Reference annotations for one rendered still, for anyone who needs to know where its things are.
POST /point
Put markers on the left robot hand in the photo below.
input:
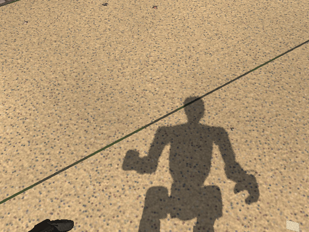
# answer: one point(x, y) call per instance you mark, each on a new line
point(57, 225)

